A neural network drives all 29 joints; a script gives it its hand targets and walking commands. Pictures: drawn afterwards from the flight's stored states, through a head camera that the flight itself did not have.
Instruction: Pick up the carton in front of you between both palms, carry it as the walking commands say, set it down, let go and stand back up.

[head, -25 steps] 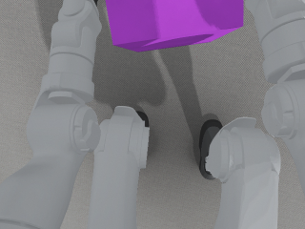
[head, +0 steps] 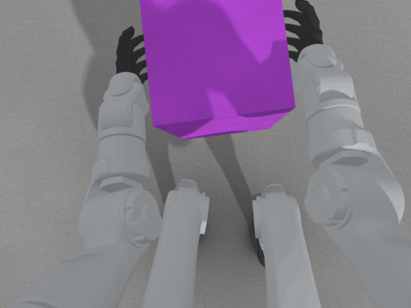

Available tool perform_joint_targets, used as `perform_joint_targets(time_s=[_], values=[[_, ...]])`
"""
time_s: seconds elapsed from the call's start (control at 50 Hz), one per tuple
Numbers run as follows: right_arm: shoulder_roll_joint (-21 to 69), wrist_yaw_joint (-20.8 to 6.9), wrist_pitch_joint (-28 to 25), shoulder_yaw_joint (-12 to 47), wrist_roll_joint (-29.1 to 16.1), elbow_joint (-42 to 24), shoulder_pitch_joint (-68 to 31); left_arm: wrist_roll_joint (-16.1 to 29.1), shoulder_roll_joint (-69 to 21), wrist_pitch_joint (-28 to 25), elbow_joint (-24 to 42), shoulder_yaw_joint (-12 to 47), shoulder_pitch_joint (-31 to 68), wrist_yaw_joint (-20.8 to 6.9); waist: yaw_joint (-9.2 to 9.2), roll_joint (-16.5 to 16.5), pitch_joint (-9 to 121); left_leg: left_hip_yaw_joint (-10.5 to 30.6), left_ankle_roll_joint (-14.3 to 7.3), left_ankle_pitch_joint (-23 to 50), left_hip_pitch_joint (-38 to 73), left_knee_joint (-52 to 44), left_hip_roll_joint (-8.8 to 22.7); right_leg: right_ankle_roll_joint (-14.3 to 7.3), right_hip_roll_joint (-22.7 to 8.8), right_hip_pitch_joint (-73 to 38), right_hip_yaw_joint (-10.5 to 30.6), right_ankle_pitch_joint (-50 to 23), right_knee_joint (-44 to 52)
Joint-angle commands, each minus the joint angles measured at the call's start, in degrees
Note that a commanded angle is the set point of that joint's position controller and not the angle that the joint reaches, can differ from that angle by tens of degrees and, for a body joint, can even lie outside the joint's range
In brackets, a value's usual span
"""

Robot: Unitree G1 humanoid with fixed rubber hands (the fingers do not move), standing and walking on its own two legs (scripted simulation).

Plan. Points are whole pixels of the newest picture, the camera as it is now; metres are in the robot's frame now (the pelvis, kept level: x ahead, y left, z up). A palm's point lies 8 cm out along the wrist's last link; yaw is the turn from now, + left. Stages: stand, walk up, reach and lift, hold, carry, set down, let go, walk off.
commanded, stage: reach and lift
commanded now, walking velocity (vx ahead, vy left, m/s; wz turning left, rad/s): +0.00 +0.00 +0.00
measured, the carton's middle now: (218, 78) +0.53 +0.03 -0.13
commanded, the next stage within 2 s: none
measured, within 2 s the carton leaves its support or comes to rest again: neither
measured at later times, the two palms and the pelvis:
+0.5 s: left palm (91, 55) +0.47 +0.17 +0.08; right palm (365, 32) +0.49 -0.13 +0.08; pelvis +0.04 +0.00 +0.12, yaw +0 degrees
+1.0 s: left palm out of the picture +0.43 +0.16 +0.23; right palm out of the picture +0.44 -0.14 +0.23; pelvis +0.09 +0.00 +0.25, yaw -1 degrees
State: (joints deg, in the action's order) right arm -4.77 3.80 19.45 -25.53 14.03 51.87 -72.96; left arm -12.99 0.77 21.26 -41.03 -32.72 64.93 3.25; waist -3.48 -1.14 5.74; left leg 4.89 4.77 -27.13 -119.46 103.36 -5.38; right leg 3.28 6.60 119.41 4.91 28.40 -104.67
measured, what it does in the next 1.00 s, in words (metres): rises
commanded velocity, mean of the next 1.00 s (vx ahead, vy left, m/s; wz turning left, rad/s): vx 0.00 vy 0.00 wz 0.00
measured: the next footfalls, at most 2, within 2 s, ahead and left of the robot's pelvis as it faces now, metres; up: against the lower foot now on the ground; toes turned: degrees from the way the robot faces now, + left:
none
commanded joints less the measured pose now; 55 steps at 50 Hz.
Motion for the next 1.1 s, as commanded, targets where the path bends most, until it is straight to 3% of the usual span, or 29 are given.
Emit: perform_joint_targets(time_s=[0.0,0.08,0.12,0.18,0.2,0.24,0.3,0.34,0.36,0.44,0.46,0.52,0.54,0.62,0.64,0.66,0.68,0.72,0.74,0.76,0.78,0.82,0.86,0.92,0.96,0.98,1.0,1.06,1.08], values=[[60.98,-14.09,0.19,19.3,-5.76,2.77,-28.83,7.84,-55.66,-0.32,0.91,28.38,42.95,-15.73,0.11,-0.34,57.59,-11.02,-2.49,4.27,33.28,-12.39,-3.9,-2.87,3.97,-30.92,-9.69,-2.59,13.46],[65.06,-14.56,0.6,23.31,-8.83,-1.57,-28.2,9.97,-57.55,0.18,4.42,33.02,41.11,-16.15,-1.28,0.15,63.94,-11.38,-2.33,8.34,38.32,-14.54,-3.94,-2.41,4.01,-37.03,-8.93,-6.55,15.88],[65.07,-14.56,1.16,25.85,-9.11,-4.01,-27.56,11.47,-58.63,0.68,6.04,34.8,40.74,-16.39,0.29,-1.14,67.42,-10.96,-2.12,10.23,40.68,-15.73,-3.89,-1.99,4.02,-40.29,-9.59,-8.88,16.68],[68.18,-14.59,1.38,30.69,-12.23,-9.06,-27.09,12.42,-60.61,0.99,7.47,37.79,36.76,-16.61,-2.22,-0.95,70.39,-11.07,-2.41,11.89,44.18,-16.99,-4.28,-1.45,3.94,-44.7,-8.74,-10.41,18.1],[68.19,-14.58,1.63,31.4,-12.13,-9.5,-25.34,13.71,-61.21,1.13,8.5,39.17,36.74,-16.5,-0.32,-1.65,70.39,-10.56,-2.32,12.44,45.71,-17.65,-4.11,-1.53,4.02,-45.3,-8.83,-11.11,18.98],[69.61,-14.38,1.81,33.2,-13.16,-10.27,-23.18,13.4,-61.18,1.28,7.19,38.87,33.01,-16.7,-1.9,-2.86,68.82,-10.74,-2.46,12.84,46.0,-18.31,-4.14,-1.04,4.0,-48.09,-8.04,-11.52,20.77],[69.88,-14.5,1.71,34.36,-13.15,-11.07,-19.99,14.0,-62.98,1.52,6.64,40.91,29.63,-16.76,-0.09,-3.31,65.7,-9.57,-2.41,13.01,49.98,-21.69,-4.18,-0.73,4.25,-49.12,-8.63,-11.79,23.33],[70.2,-14.5,1.57,33.87,-13.3,-10.27,-17.53,13.57,-63.66,1.38,5.74,40.71,26.1,-16.42,-1.14,-1.69,61.21,-9.2,-2.28,12.49,51.37,-23.75,-4.11,-1.08,4.19,-49.66,-7.97,-10.44,24.94],[70.44,-14.46,1.64,33.11,-12.2,-8.44,-14.68,13.68,-64.39,1.06,5.82,40.78,26.29,-16.31,0.46,-1.25,58.66,-9.33,-2.27,11.49,51.3,-24.7,-4.37,-1.33,4.28,-49.64,-7.51,-9.8,26.8],[71.49,-14.54,0.63,32.38,-12.08,-8.01,-10.52,12.43,-65.09,0.2,4.67,40.79,21.14,-15.96,-0.7,-0.61,55.03,-8.08,-2.47,12.46,57.05,-29.24,-4.25,-1.21,4.32,-52.66,-6.78,-10.74,30.69],[71.27,-14.42,0.36,32.56,-11.46,-8.41,-9.5,11.81,-65.72,0.04,3.36,40.14,18.53,-15.99,0.54,-1.17,53.78,-7.44,-2.58,12.33,58.29,-30.14,-4.04,-1.14,4.14,-53.73,-6.56,-10.84,31.94],[71.52,-14.12,-0.25,31.98,-10.61,-7.67,-7.35,10.67,-65.4,-0.6,2.67,39.12,16.22,-15.76,-0.43,-0.92,49.88,-7.08,-2.96,10.91,60.88,-33.75,-4.16,-1.29,4.01,-55.76,-5.83,-9.61,35.23],[71.02,-14.11,-0.49,31.38,-9.81,-7.5,-5.94,10.48,-65.79,-0.67,3.29,40.03,15.35,-15.77,0.51,-0.05,48.97,-6.76,-2.79,11.03,61.85,-35.05,-4.2,-1.64,3.83,-57.2,-5.63,-9.52,36.52],[72.95,-14.11,-1.39,33.38,-10.24,-9.37,-0.83,10.16,-65.6,-1.64,4.12,40.5,10.66,-15.69,0.88,-2.02,47.81,-5.28,-3.26,14.12,68.23,-38.87,-3.7,-1.32,3.51,-62.21,-4.75,-12.99,40.7],[72.39,-14.15,-1.65,33.1,-10.46,-9.39,-0.26,10.26,-66.15,-1.59,4.46,41.37,9.24,-15.8,-0.45,0.47,47.44,-5.86,-3.09,14.29,68.21,-39.45,-3.75,-1.8,3.1,-64.79,-3.5,-13.33,41.76],[73.18,-14.24,-1.41,34.11,-10.2,-9.45,1.81,9.9,-65.86,-1.76,4.96,41.57,7.39,-15.73,0.15,-1.32,46.67,-5.09,-3.32,14.99,70.58,-40.86,-3.55,-1.4,3.09,-65.67,-3.77,-13.99,43.22],[72.28,-14.27,-1.32,33.52,-9.77,-8.32,3.8,10.15,-66.41,-1.63,5.12,42.15,7.5,-15.75,0.86,1.03,44.96,-5.16,-3.01,14.04,71.42,-42.29,-3.49,-2.16,2.96,-66.66,-3.3,-13.46,44.24],[72.7,-14.38,-1.61,34.68,-9.75,-10.77,5.32,9.09,-67.02,-1.64,4.39,41.54,3.08,-15.73,0.11,0.33,43.58,-4.23,-3.49,15.27,74.89,-44.63,-3.13,-2.03,2.56,-69.67,-2.83,-14.36,46.72],[72.98,-14.37,-1.71,33.75,-9.0,-10.23,7.58,9.57,-67.47,-1.83,5.07,42.88,3.21,-15.61,1.75,0.25,42.26,-3.64,-3.57,15.39,75.77,-45.78,-2.97,-2.03,2.64,-70.34,-3.09,-15.01,47.83],[72.22,-14.29,-1.84,35.84,-9.9,-12.07,7.47,9.19,-66.72,-1.91,5.06,42.74,0.45,-15.78,-0.18,0.23,42.41,-3.58,-3.5,17.78,77.59,-46.86,-2.78,-2.03,2.23,-72.56,-2.32,-17.14,48.98],[71.92,-14.34,-2.02,36.17,-10.11,-13.58,8.21,9.3,-66.73,-1.97,5.12,43.07,-0.13,-15.91,1.32,1.04,42.56,-3.86,-3.41,17.97,79.78,-47.84,-2.81,-1.88,2.26,-74.33,-2.09,-17.75,50.4],[72.69,-14.43,-1.85,36.98,-9.97,-12.03,12.02,9.23,-66.75,-2.45,6.68,44.4,-2.96,-15.31,0.72,0.32,39.84,-2.62,-3.62,19.44,81.52,-50.87,-2.24,-2.3,2.14,-77.47,-2.04,-19.39,52.41],[72.51,-14.32,-1.76,37.32,-9.63,-13.26,14.71,9.1,-65.98,-2.23,6.41,44.75,-6.29,-15.37,1.98,0.55,38.43,-2.46,-3.74,20.6,84.99,-53.16,-2.19,-2.06,1.67,-80.86,-1.2,-21.42,55.36],[71.96,-14.38,-1.01,38.49,-9.98,-13.76,17.94,9.29,-64.96,-1.97,7.79,45.94,-8.78,-15.47,0.57,0.66,33.72,-2.28,-3.69,22.41,88.01,-57.25,-2.01,-2.05,1.09,-85.95,-0.77,-23.07,59.75],[71.79,-14.6,-0.66,39.29,-9.74,-15.81,19.23,9.06,-65.32,-1.47,7.63,45.93,-11.43,-15.34,2.12,-0.04,31.91,-1.55,-3.82,23.34,92.68,-59.92,-1.81,-1.94,0.8,-87.82,-0.58,-23.79,62.27],[72.57,-14.54,-0.23,39.85,-9.73,-15.2,21.95,8.83,-65.6,-1.18,8.29,46.49,-12.19,-15.43,1.1,0.84,30.77,-1.58,-3.64,24.63,93.69,-61.51,-1.83,-2.09,0.52,-90.68,-0.23,-25.52,64.08],[71.7,-14.68,0.09,40.21,-9.92,-16.21,22.99,9.42,-65.01,-1.02,9.7,47.52,-12.75,-15.26,1.91,1.81,29.94,-1.08,-3.66,26.48,95.49,-62.82,-1.31,-2.16,0.4,-91.9,-0.09,-27.45,64.57],[71.91,-14.96,1.74,41.95,-10.17,-18.4,26.23,10.22,-65.81,0.38,11.05,48.69,-16.34,-15.4,1.44,0.51,27.97,-0.92,-3.66,28.3,98.81,-65.91,-1.29,-2.04,0.05,-98.34,0.06,-30.21,67.94],[71.47,-15.11,2.48,41.95,-9.95,-19.61,26.74,10.44,-65.91,1.07,10.29,48.98,-16.78,-15.58,3.18,-0.26,27.27,-0.27,-4.0,29.19,101.99,-67.7,-0.68,-1.77,0.1,-97.9,-0.19,-30.69,69.5]])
